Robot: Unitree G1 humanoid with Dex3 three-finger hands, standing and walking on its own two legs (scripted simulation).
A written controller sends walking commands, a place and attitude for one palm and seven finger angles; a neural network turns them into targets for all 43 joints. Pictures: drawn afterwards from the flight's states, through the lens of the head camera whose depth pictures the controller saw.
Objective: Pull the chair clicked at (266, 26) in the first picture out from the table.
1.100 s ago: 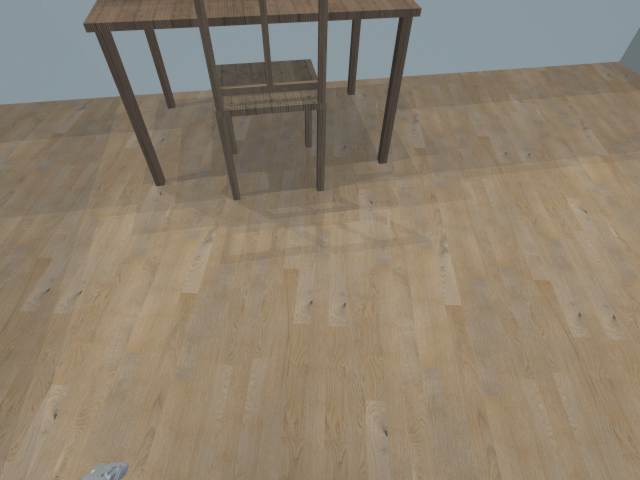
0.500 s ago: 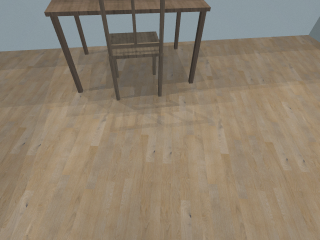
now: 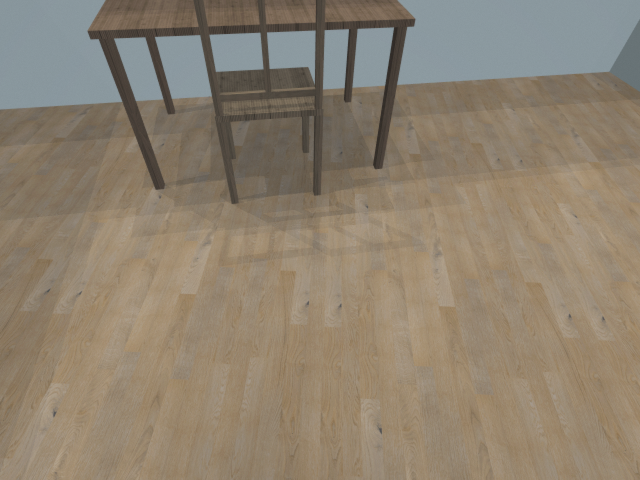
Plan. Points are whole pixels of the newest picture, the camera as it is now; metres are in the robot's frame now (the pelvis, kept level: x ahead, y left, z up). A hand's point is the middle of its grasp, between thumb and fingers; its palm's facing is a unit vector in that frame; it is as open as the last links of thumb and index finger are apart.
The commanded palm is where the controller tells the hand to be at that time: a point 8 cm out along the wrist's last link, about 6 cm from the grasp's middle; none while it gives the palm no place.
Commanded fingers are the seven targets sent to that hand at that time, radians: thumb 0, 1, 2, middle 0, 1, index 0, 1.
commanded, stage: look at it before walking up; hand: left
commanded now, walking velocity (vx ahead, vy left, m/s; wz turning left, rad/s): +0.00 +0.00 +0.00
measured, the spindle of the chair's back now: (264, 43) +1.45 +0.28 -0.06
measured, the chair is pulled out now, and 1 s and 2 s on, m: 0.00 0.00 0.00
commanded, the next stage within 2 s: walk to a spot facing it in 0.44 s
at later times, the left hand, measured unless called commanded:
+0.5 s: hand out of the picture +0.07 +0.25 -0.16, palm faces -0.04 -0.94 -0.33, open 7.4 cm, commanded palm none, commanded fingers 0.00 0.90 0.90 -0.20 -0.30 -0.20 -0.30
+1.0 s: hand out of the picture +0.04 +0.19 -0.20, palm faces -0.05 -0.99 -0.11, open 7.4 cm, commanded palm none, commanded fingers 0.00 0.90 0.90 -0.20 -0.30 -0.20 -0.30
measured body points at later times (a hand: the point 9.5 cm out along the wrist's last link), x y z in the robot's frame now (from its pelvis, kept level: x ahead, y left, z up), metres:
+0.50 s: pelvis +0.00 +0.00 +0.00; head +0.00 +0.00 +0.45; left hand +0.07 +0.30 -0.13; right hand +0.07 -0.29 -0.13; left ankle -0.01 +0.13 -0.75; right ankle +0.00 -0.12 -0.75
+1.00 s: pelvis +0.10 +0.03 -0.02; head +0.10 +0.05 +0.43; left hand +0.04 +0.24 -0.19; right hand +0.04 -0.20 -0.16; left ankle +0.01 +0.12 -0.75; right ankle +0.01 -0.10 -0.69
